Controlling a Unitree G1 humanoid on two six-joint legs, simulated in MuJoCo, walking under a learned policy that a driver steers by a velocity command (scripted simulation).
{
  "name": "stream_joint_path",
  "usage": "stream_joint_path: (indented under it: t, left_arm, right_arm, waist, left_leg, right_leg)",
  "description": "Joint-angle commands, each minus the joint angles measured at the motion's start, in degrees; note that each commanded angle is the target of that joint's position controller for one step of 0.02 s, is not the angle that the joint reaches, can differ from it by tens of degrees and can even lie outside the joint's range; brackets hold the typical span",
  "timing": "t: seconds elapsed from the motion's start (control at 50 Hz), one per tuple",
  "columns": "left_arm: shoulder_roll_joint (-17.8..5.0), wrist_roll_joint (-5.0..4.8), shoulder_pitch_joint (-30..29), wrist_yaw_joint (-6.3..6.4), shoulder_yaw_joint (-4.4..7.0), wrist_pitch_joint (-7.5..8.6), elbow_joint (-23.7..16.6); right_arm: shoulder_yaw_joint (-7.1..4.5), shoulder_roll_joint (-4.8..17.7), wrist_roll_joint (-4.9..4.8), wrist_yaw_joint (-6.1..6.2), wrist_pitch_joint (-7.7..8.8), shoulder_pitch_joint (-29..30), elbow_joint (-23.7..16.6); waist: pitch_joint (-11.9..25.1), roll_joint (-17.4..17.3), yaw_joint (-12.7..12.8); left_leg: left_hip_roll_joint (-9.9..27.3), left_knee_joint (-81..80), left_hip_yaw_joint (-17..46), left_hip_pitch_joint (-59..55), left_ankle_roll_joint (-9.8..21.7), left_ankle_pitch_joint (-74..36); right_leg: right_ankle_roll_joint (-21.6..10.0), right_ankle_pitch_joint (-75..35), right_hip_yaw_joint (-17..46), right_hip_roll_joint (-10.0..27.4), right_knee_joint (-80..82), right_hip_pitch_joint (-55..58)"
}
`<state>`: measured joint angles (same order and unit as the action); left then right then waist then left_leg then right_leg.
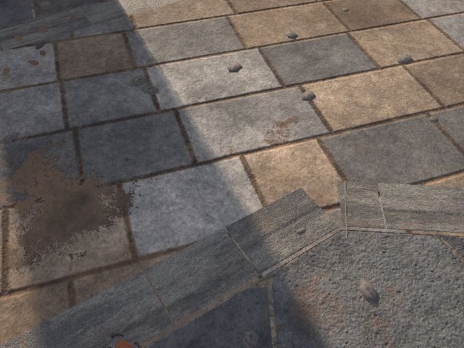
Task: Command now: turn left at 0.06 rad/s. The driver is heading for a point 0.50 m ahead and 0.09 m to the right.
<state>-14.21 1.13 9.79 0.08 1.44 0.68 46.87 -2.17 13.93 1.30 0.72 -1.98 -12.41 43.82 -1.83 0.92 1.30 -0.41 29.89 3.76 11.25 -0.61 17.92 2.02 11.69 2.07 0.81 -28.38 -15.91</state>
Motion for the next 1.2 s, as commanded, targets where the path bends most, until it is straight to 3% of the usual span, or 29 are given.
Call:
stream_joint_path:
  t: [0.02, 0.24, 0.58, 0.7, 0.74, 0.76, 0.8, 0.82, 0.84, 0.88, 0.9, 0.92, 0.94, 0.96, 0.98, 1.0, 1.02, 1.04, 1.08, 1.14, 1.2]
  left_arm:
    - [-6.67, -0.23, -1.61, 0.72, 1.76, 0.55, -2.44]
    - [-6.58, -0.78, -0.23, 1.67, 2.21, -0.15, 4.05]
    - [-6.2, -1.09, 0.66, 2.7, 2.16, -1.07, 11.66]
    - [-5.64, -1.12, 1.27, 2.82, 1.96, -1.2, 13.35]
    - [-4.62, -1.34, 2.14, 2.89, 1.72, -1.36, 14.29]
    - [-4.58, -1.61, 1.56, 2.9, 1.78, -1.25, 14.07]
    - [-3.88, -1.77, -1.55, 2.34, 1.55, 0.14, 12.15]
    - [-3.13, -2.08, -2.54, 1.81, 1.28, 1.22, 11.3]
    - [-3.15, -2.5, -2.31, 1.23, 1.34, 2.22, 11.05]
    - [-3.06, -3.1, 0.19, 0.14, 1.37, 3.88, 11.37]
    - [-2.92, -3.12, 4.98, -0.16, 1.65, 4.38, 13.34]
    - [-3.69, -2.69, 10.12, -0.23, 2.32, 4.45, 15.99]
    - [-6.1, -2.19, 16.46, -0.23, 3.19, 4.47, 17.6]
    - [-13.27, -2.4, 23.68, -0.57, 4.73, 4.7, 18.33]
    - [-11.15, -1.31, 22.52, -1.04, 3.54, 5.47, 18.16]
    - [-7.94, -1.51, 17.03, -1.04, 2.53, 6.11, 16.38]
    - [-6.15, -1.57, 13.72, -1.2, 1.98, 6.38, 14.92]
    - [-5.76, -1.62, 11.9, -1.41, 1.67, 6.37, 14.06]
    - [-3.19, -1.27, 13.38, -1.26, 0.68, 5.74, 14.09]
    - [-4.91, -0.99, 16.98, -0.18, 0.63, 4.92, 14.5]
    - [-6.51, -0.83, 17.0, 0.7, 0.78, 4.37, 13.63]
  right_arm:
    - [-1.38, 6.87, -0.18, 0.18, 2.24, 1.04, -2.61]
    - [-0.91, 5.72, -0.76, 0.46, 2.96, -1.37, 1.75]
    - [-0.28, 5.14, -1.03, 0.81, 2.93, -3.58, 9.72]
    - [0.07, 4.85, -1.07, 0.98, 2.93, -4.57, 11.87]
    - [-0.13, 5.39, -1.41, 1.27, 2.62, -6.03, 12.99]
    - [-0.7, 7.22, -1.78, 1.46, 2.45, -5.99, 12.78]
    - [-1.76, 10.58, -2.36, 1.54, 2.9, -7.8, 12.54]
    - [-2.23, 11.51, -2.64, 1.56, 3.48, -8.13, 12.62]
    - [-2.18, 10.77, -2.57, 1.53, 4.1, -7.33, 12.36]
    - [-2.01, 9.29, -3.15, 1.25, 4.7, -4.59, 11.45]
    - [-1.94, 9.11, -3.6, 1.09, 4.58, -1.81, 10.7]
    - [-1.73, 8.38, -3.43, 0.91, 4.57, -0.86, 10.05]
    - [-0.95, 5.94, -2.8, 0.69, 4.94, 0.03, 9.3]
    - [-0.26, 2.9, -2.3, 0.88, 5.79, 0.05, 7.13]
    - [-0.76, 4.56, -3.5, 0.89, 6.63, 0.25, 6.58]
    - [-1.01, 5.54, -4.44, 0.4, 7.29, -0.06, 6.8]
    - [-1.05, 5.5, -4.33, -0.07, 7.77, -0.47, 7.58]
    - [-1.48, 5.99, -3.75, -0.19, 8.13, 0.18, 7.77]
    - [-2.16, 6.44, -2.83, -0.81, 8.08, 1.87, 7.67]
    - [-1.65, 3.56, -2.5, -1.38, 7.32, 5.98, 6.17]
    - [-0.73, 1.97, -2.58, -1.6, 7.21, 13.66, 3.17]
  waist:
    - [0.75, -5.79, -0.05]
    - [1.4, -1.78, -0.51]
    - [0.4, -1.52, -0.59]
    - [-0.21, -1.33, -0.64]
    - [-0.05, -2.83, -1.04]
    - [-1.87, -5.02, -1.56]
    - [-6.38, -10.92, -3.29]
    - [-8.54, -12.4, -3.61]
    - [-9.79, -12.14, -2.96]
    - [-9.51, -10.43, -0.61]
    - [-7.88, -8.84, 2.14]
    - [-5.5, -6.42, 3.72]
    - [-2.16, 1.16, 5.75]
    - [1.52, 16.68, 6.86]
    - [0.6, 13.74, 5.26]
    - [-4.22, 7.93, 2.7]
    - [-5.25, 5.56, 1.55]
    - [-5.62, 4.19, 0.91]
    - [-4.17, 4.7, 1.04]
    - [-3.59, 3.84, 1.73]
    - [-5.25, 3.39, 2.85]
  left_leg:
    - [4.3, -8.48, 4.58, 5.8, 2.28, -3.1]
    - [2.94, -7.26, 3.07, 2.99, 2.4, -10.75]
    - [1.43, -8.09, 0.82, 2.0, 1.88, -12.03]
    - [1.15, -8.51, 0.36, 2.34, 1.72, -10.54]
    - [0.84, -10.57, 0.95, 2.6, 2.94, 5.82]
    - [2.23, -12.4, 3.67, 3.78, 4.79, 17.18]
    - [10.91, -19.17, 15.74, 4.23, 10.07, 30.9]
    - [15.23, -21.37, 21.55, 5.57, 12.87, 30.96]
    - [17.09, -21.68, 23.4, 4.49, 14.09, 27.65]
    - [16.0, -18.88, 19.38, 2.84, 12.52, 20.0]
    - [12.88, -16.16, 14.3, 6.52, 10.41, 16.17]
    - [8.95, -11.12, 9.63, 10.38, 8.71, 10.26]
    - [4.13, 2.39, 2.89, 15.09, 5.98, 2.61]
    - [-3.15, 20.82, -4.7, 25.92, 2.1, 8.27]
    - [-2.27, 32.9, 0.9, 30.88, 2.44, 14.96]
    - [1.36, 38.02, 2.93, 34.61, 3.85, 10.43]
    - [3.73, 38.17, 2.19, 34.9, 4.88, 4.48]
    - [5.28, 35.77, 1.13, 35.11, 5.24, -0.25]
    - [6.76, 31.12, -0.95, 31.91, 4.59, -5.68]
    - [6.45, 24.8, -3.64, 32.5, 2.0, -9.58]
    - [5.14, 12.88, -5.19, 29.63, 0.61, -15.61]
  right_leg:
    - [-0.72, -3.97, 1.03, 1.36, 2.02, 5.01]
    - [0.13, -9.0, 1.09, 1.62, 2.19, 7.11]
    - [-0.21, -9.15, 0.5, 1.3, 3.02, 7.57]
    - [-0.31, -8.36, 0.31, 1.09, 3.38, 7.3]
    - [-0.52, 4.49, -2.55, -1.52, 1.11, 5.98]
    - [-0.81, 12.66, -4.56, -3.34, -2.33, 2.65]
    - [-1.61, 14.88, -5.71, -3.37, -11.97, -6.49]
    - [-2.64, 13.29, -3.61, -0.98, -16.0, -8.56]
    - [-3.74, 14.18, -2.24, 0.76, -17.71, -11.16]
    - [-5.86, 15.38, -2.14, 2.09, -9.94, -8.69]
    - [-6.32, 9.7, -4.21, 0.73, -1.21, 1.12]
    - [-5.33, 3.59, -5.11, -1.74, 1.92, 10.88]
    - [-6.34, 5.43, 4.48, 3.83, 6.19, 19.0]
    - [-13.47, 13.37, 28.25, 16.46, 15.91, 26.93]
    - [-17.89, 19.58, 40.58, 22.0, 19.91, 24.39]
    - [-17.04, 19.94, 35.46, 21.36, 19.54, 21.5]
    - [-14.82, 17.68, 28.16, 18.19, 19.75, 19.95]
    - [-13.06, 11.93, 22.75, 16.1, 20.18, 19.53]
    - [-10.84, -1.79, 13.45, 12.25, 20.48, 19.11]
    - [-11.97, -14.11, 8.08, 11.23, 20.92, 19.24]
    - [-11.89, -14.65, 4.62, 10.14, 22.86, 15.0]
